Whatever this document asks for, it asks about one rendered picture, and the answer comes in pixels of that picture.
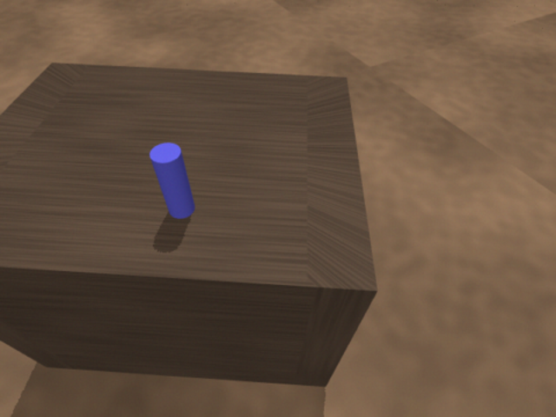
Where can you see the can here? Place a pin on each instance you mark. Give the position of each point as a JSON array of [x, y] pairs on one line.
[[172, 176]]

